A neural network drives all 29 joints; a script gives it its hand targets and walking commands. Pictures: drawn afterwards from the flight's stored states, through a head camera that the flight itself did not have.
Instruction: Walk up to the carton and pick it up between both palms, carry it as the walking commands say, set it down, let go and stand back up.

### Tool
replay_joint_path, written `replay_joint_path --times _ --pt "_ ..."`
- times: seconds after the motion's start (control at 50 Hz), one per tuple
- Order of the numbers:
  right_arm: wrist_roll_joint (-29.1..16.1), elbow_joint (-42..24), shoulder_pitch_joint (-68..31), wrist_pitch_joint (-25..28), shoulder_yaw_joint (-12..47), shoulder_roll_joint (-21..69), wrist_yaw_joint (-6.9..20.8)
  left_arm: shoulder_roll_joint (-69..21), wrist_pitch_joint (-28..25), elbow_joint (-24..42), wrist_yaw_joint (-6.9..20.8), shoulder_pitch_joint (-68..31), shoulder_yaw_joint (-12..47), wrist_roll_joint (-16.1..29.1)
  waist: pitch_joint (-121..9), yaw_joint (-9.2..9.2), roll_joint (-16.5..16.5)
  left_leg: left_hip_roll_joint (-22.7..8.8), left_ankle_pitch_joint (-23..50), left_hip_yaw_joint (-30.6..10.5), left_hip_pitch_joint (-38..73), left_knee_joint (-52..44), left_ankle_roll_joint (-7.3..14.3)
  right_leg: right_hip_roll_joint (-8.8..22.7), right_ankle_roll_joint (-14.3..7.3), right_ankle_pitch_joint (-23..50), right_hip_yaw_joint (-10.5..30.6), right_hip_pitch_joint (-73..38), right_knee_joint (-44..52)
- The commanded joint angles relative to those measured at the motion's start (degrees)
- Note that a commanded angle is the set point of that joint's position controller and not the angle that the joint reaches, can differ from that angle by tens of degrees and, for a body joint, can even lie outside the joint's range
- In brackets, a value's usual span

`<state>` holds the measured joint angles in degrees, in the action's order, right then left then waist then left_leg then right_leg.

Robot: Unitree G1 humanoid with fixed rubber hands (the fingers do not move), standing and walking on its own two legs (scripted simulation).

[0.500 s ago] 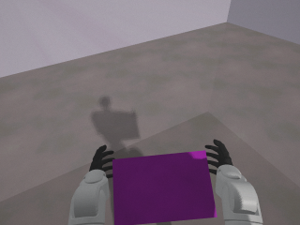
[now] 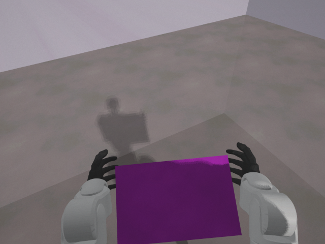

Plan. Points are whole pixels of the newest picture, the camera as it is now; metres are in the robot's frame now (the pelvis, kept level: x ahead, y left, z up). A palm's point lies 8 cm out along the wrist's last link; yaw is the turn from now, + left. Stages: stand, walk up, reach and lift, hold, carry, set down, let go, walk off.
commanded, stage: carry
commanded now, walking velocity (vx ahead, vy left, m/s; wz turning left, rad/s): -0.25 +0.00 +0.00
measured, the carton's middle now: (174, 194) +0.27 +0.00 +0.00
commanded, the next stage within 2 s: none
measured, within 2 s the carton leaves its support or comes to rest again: neither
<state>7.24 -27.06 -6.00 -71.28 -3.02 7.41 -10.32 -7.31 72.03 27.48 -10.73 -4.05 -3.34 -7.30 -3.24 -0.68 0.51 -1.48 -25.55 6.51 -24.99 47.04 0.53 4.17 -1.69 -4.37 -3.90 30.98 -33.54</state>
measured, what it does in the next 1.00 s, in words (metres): walks backwards: right foot, then left foot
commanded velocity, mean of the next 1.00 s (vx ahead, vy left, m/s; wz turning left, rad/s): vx -0.25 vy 0.00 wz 0.00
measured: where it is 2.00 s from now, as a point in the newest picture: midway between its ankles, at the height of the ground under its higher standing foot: outside the picture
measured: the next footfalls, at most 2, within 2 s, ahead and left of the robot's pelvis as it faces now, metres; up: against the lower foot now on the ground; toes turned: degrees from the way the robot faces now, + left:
right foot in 0.42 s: -0.12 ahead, -0.13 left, +0.00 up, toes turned -8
left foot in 0.82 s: -0.22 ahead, +0.13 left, +0.00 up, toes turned +1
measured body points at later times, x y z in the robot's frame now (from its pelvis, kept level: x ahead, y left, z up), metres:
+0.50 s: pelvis -0.14 -0.02 +0.02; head -0.13 -0.04 +0.47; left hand +0.13 +0.12 +0.10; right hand +0.11 -0.20 +0.10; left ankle -0.05 +0.11 -0.67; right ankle -0.16 -0.12 -0.71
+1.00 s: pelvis -0.31 +0.03 +0.03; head -0.30 +0.05 +0.48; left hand -0.05 +0.19 +0.11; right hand -0.05 -0.13 +0.12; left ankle -0.26 +0.13 -0.71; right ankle -0.30 -0.11 -0.62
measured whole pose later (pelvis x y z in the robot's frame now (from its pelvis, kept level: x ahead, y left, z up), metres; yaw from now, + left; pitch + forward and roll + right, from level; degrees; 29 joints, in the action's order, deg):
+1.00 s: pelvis -0.31 +0.03 +0.03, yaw -3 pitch +3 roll -3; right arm 7.4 -27.5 -3.9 -69.3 -3.8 7.4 -8.9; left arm -7.3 72.4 28.2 -12.2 -4.0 -1.8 -7.1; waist -2.7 -2.0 -0.3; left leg -3.2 -9.8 1.8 -20.2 27.4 1.2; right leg -1.0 3.4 -24.1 -0.4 36.2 -66.3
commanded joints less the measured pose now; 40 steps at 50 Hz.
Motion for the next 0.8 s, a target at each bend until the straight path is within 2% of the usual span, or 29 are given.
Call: replay_joint_path --times 0.0,0.02,0.04,0.06,0.08,0.1,0.12,0.16,0.2,0.22,0.24,0.3,0.34,0.38,0.4,0.42,0.44,0.46,0.5,0.54,0.56,0.6,0.62,0.64,0.68,0.7,0.72,0.76,0.78 --pt "-22.16 -1.54 -22.24 -0.03 35.88 54.45 13.43 -51.62 -0.77 5.55 15.22 -26.71 36.81 23.94 -13.17 1.64 10.22 0.30 -2.21 -0.97 8.27 3.97 1.66 12.06 1.11 -25.93 12.96 -1.87 25.22" --pt "-23.78 -5.75 -24.25 0.67 37.66 55.54 13.65 -51.99 -1.73 8.29 15.81 -27.03 36.50 24.55 -17.43 2.03 15.91 3.21 -0.06 3.13 14.88 -3.22 3.37 6.61 6.11 -21.69 3.48 -2.89 25.21" --pt "-24.66 -5.19 -25.96 0.79 37.04 56.32 13.76 -53.18 -1.29 6.49 15.42 -27.92 36.57 23.85 -14.37 2.74 9.58 0.28 3.48 -0.67 15.03 -15.84 4.42 5.04 6.79 -23.05 2.62 -3.20 19.51" --pt "-24.88 -4.89 -27.39 1.09 36.89 57.37 14.21 -53.49 -2.04 9.44 15.22 -31.89 37.25 24.09 -12.25 2.28 0.49 -1.84 -3.11 -6.09 11.80 -27.13 5.47 0.35 7.24 -22.94 -1.89 -4.84 9.17" --pt "-24.47 -3.68 -23.84 0.69 36.14 56.10 14.45 -52.50 -2.00 8.55 15.29 -27.00 36.28 24.33 -14.09 2.74 -15.08 -14.84 -2.35 -23.71 11.49 -30.81 9.28 -2.56 6.45 -25.45 -5.56 2.09 -12.81" --pt "-23.41 -0.62 -20.82 0.37 33.92 55.44 14.96 -52.63 -2.28 10.64 14.84 -29.96 37.68 24.79 -10.53 2.18 -19.83 -24.83 -4.02 -30.77 3.88 -38.14 13.41 -4.99 5.61 -28.50 -0.70 6.59 -28.24" --pt "-24.80 -5.32 -26.09 0.81 35.44 56.79 15.38 -56.38 -1.63 5.93 15.06 -29.28 38.33 24.35 -7.70 2.08 -11.33 -21.28 4.61 -25.19 -0.49 -35.84 13.29 -4.46 4.13 -24.96 4.86 4.32 -36.28" --pt "-25.66 -7.03 -28.52 0.97 36.06 54.96 16.00 -55.59 -2.06 4.23 14.30 -28.02 37.50 23.01 -8.57 0.70 -2.95 -13.80 15.95 -11.65 -1.77 -29.51 8.26 -5.17 4.52 -16.91 3.30 3.21 -44.08" --pt "-26.10 -4.85 -25.96 0.74 36.15 55.72 16.60 -56.34 -1.87 4.93 13.92 -25.68 37.77 22.57 -12.60 0.50 -9.34 -10.52 21.47 -8.01 7.16 -26.12 7.22 -4.34 4.32 -16.83 3.52 3.47 -37.93" --pt "-26.34 -6.25 -24.67 1.49 36.76 55.84 16.65 -55.39 -2.83 8.70 13.65 -26.28 38.09 23.07 -14.82 0.97 -5.11 -11.10 27.56 -9.43 15.80 -23.24 7.07 -5.18 4.51 -17.54 1.93 4.93 -28.99" --pt "-26.53 -6.96 -25.55 1.89 36.09 55.77 16.65 -56.04 -3.06 10.52 13.59 -28.38 39.56 23.77 -17.61 1.23 -9.62 -13.07 27.39 -11.46 19.13 -23.70 7.56 -5.02 4.69 -19.16 2.73 4.08 -27.21" --pt "-23.38 -3.96 -20.79 1.22 33.35 52.12 15.50 -54.12 -1.19 4.73 13.23 -24.24 38.06 23.03 -17.95 1.30 -15.05 -14.98 27.51 -16.22 19.40 -25.64 8.84 -5.08 3.62 -25.56 0.96 -0.53 -13.17" --pt "-21.56 -0.79 -14.78 0.47 33.06 51.91 15.17 -52.75 -0.79 6.55 13.55 -24.89 38.63 24.45 -19.11 1.36 -13.14 -14.78 36.95 -13.60 21.87 -21.11 8.79 -4.77 3.70 -21.18 -0.46 -3.44 -1.14" --pt "-22.33 -4.83 -19.46 1.48 34.79 51.69 14.68 -54.80 -1.35 2.81 14.41 -22.68 37.04 24.27 -19.22 0.72 -5.03 -11.01 30.19 -9.98 14.12 -18.28 2.77 -0.06 3.66 -10.01 2.24 -15.27 15.89" --pt "-21.57 -3.86 -18.61 1.62 34.67 51.43 14.22 -53.15 -1.55 5.92 15.04 -24.06 38.00 24.95 -19.58 0.19 -0.57 -7.89 17.10 -8.32 5.92 -10.77 0.02 9.86 2.35 3.79 13.68 -22.43 17.91" --pt "-22.77 -8.02 -24.44 2.23 37.60 53.52 13.94 -54.51 -2.57 5.01 15.99 -26.17 39.11 25.63 -14.44 1.04 20.98 -0.73 -1.12 -0.41 -10.70 -4.50 -3.25 22.34 -3.67 26.31 24.53 -22.65 14.54" --pt "-24.23 -6.00 -23.29 2.00 38.85 57.10 14.14 -54.46 -3.34 9.64 15.46 -26.66 38.64 25.84 -14.29 0.95 17.81 -0.45 -5.94 -5.66 -9.55 8.70 -1.69 20.76 -7.63 43.03 20.16 -19.50 9.59" --pt "-25.78 -9.27 -25.17 3.21 40.63 60.83 14.37 -58.26 -4.30 11.68 16.02 -28.68 39.67 27.08 -16.13 1.11 10.50 0.73 -2.69 -6.84 -11.20 14.39 -1.06 16.98 -6.69 48.43 13.92 -24.35 6.21" --pt "-26.84 -11.45 -27.91 3.73 42.00 59.78 14.37 -57.34 -4.50 10.25 16.07 -27.07 38.03 25.08 -15.44 0.85 5.66 1.68 1.94 -7.43 -11.51 19.69 -0.94 12.26 -5.71 42.44 7.55 -25.10 5.58" --pt "-27.37 -10.15 -26.72 3.52 41.60 58.16 14.25 -54.04 -4.77 10.98 15.41 -24.46 35.89 23.49 -19.83 0.51 3.84 2.16 1.28 -5.39 -11.10 18.00 -2.11 11.68 -5.68 31.73 8.31 -29.96 4.61" --pt "-27.27 -10.21 -26.25 2.89 42.12 57.59 13.99 -54.11 -4.38 9.01 15.41 -21.74 34.73 23.31 -19.81 0.63 8.36 2.04 0.55 -5.79 -8.96 19.34 -2.55 10.74 -5.27 21.10 8.96 -25.99 6.58" --pt "-28.07 -10.41 -27.35 2.46 43.57 57.90 14.18 -52.78 -4.27 9.52 15.17 -21.42 33.51 22.22 -18.01 0.17 10.27 2.40 -0.52 -3.70 -10.99 14.74 -3.36 11.29 -5.18 14.06 11.46 -29.48 9.69" --pt "-26.98 -9.21 -26.32 1.70 43.04 56.63 13.95 -52.47 -4.07 8.31 15.45 -21.96 33.61 22.30 -13.23 0.49 15.71 1.30 -0.88 -4.78 -12.52 11.95 -3.29 12.03 -6.07 16.77 11.95 -26.70 10.53" --pt "-28.35 -10.81 -27.75 1.73 44.61 57.79 14.12 -52.13 -4.08 10.01 15.20 -20.28 33.04 21.93 -16.59 0.18 13.06 2.64 -1.55 -3.79 -8.96 10.63 -2.69 10.65 -5.89 11.60 12.30 -28.30 12.20" --pt "-26.02 -4.87 -18.98 0.82 40.09 55.13 14.28 -50.86 -3.09 9.71 14.55 -21.40 35.80 22.27 -18.98 0.74 10.53 1.09 0.32 -3.87 -1.20 -2.92 -2.11 12.18 -6.35 24.94 8.87 -25.73 8.68" --pt "-25.70 -4.13 -19.19 1.31 39.87 55.39 14.56 -49.79 -3.44 12.66 14.58 -23.49 37.49 22.63 -16.12 0.01 9.21 3.73 -1.20 -1.44 -1.23 -6.31 -1.62 12.11 -6.50 20.68 12.60 -24.69 10.88" --pt "-25.93 -2.62 -19.77 0.12 40.21 55.79 14.85 -50.41 -2.44 8.93 14.42 -22.37 36.09 21.66 -16.13 0.89 12.06 1.92 4.38 -2.25 2.75 -13.10 -0.59 12.06 -5.52 25.62 11.23 -23.28 8.19" --pt "-24.26 -3.16 -19.62 0.77 36.63 54.09 14.69 -51.58 -1.67 7.22 14.38 -22.62 37.79 22.87 -21.53 1.25 5.49 0.47 12.59 -2.13 13.21 -25.67 0.00 9.80 -2.14 12.51 9.69 -19.46 8.01" --pt "-24.49 -4.12 -20.50 0.55 36.64 53.18 15.22 -52.08 -1.28 5.04 14.16 -21.32 38.32 22.24 -18.24 1.28 -1.85 -7.06 14.41 -11.16 17.45 -30.20 1.36 5.44 0.29 -2.26 5.54 -9.90 1.88"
